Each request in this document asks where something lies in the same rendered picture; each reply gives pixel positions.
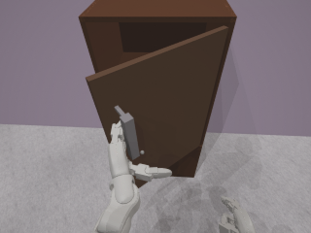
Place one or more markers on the right robot hand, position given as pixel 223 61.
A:
pixel 240 222

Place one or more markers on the cupboard door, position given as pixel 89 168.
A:
pixel 167 92

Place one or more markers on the left robot forearm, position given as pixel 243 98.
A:
pixel 124 203

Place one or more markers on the left robot hand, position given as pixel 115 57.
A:
pixel 119 164

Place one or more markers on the handle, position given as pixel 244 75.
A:
pixel 129 133

